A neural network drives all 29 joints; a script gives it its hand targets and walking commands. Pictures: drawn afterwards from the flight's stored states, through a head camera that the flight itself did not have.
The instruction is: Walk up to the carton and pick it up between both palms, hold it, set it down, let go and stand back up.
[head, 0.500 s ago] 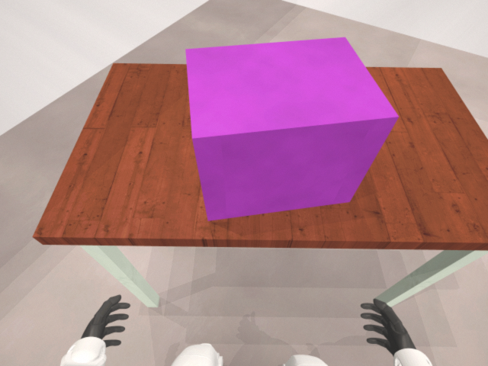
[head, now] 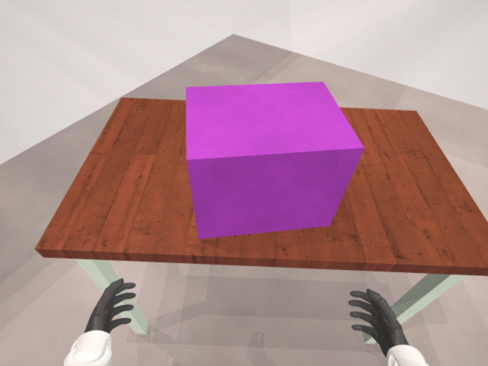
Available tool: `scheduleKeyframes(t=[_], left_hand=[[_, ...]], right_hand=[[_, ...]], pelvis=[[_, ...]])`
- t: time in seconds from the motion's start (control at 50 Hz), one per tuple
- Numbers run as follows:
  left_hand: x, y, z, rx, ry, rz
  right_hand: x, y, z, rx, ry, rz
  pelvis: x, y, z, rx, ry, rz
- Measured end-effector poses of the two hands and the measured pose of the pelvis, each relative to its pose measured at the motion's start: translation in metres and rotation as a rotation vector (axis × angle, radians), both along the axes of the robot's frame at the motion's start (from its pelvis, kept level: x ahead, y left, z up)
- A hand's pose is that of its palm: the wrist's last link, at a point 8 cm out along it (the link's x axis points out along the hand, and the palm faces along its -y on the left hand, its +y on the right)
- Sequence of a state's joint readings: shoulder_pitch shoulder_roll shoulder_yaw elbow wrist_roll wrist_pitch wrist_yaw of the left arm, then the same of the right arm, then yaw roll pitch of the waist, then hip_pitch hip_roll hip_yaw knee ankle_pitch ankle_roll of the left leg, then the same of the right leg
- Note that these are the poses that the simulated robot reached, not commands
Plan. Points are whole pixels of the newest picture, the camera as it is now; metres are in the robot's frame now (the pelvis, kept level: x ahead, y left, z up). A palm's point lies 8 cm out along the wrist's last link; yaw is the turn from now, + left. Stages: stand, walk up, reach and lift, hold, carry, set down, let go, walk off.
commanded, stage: reach and lift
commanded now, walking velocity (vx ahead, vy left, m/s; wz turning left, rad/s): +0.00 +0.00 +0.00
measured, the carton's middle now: (261, 159) +0.50 +0.00 +0.04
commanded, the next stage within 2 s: none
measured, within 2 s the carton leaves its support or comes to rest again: neither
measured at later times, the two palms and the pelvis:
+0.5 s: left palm (119, 287) +0.22 +0.23 +0.00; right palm (425, 295) +0.24 -0.27 +0.00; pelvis +0.04 +0.01 +0.00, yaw -1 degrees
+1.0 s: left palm (130, 245) +0.28 +0.22 +0.04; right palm (431, 253) +0.29 -0.28 +0.05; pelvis +0.02 -0.01 +0.00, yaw -3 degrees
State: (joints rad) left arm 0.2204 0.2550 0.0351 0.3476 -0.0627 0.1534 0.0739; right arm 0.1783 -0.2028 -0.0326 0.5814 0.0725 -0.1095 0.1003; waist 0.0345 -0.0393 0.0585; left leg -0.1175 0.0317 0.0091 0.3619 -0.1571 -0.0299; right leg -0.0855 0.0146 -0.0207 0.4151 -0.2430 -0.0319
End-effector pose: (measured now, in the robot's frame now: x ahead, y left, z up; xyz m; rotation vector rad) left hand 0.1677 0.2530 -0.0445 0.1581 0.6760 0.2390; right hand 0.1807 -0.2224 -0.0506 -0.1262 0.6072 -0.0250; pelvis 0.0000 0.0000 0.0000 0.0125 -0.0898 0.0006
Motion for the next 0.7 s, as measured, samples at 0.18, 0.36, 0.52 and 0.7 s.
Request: scheduleKeyframes(t=[0.18,0.36,0.52,0.7], left_hand=[[0.043,0.003,0.029,0.003,-0.116,-0.016],[0.048,-0.013,0.029,-0.048,-0.184,0.028],[0.057,-0.024,0.044,-0.023,-0.288,0.039],[0.078,-0.033,0.072,-0.026,-0.411,0.022]], right_hand=[[0.020,-0.015,0.010,-0.005,-0.059,-0.028],[0.038,-0.045,0.041,-0.022,-0.111,0.003],[0.057,-0.051,0.056,0.032,-0.197,0.030],[0.067,-0.057,0.064,0.085,-0.320,0.037]], pelvis=[[0.016,0.015,0.003,-0.004,0.052,-0.027],[0.037,0.013,0.005,-0.013,0.077,-0.030],[0.042,0.004,0.004,-0.012,0.087,-0.025],[0.039,-0.001,0.003,-0.004,0.097,-0.035]])
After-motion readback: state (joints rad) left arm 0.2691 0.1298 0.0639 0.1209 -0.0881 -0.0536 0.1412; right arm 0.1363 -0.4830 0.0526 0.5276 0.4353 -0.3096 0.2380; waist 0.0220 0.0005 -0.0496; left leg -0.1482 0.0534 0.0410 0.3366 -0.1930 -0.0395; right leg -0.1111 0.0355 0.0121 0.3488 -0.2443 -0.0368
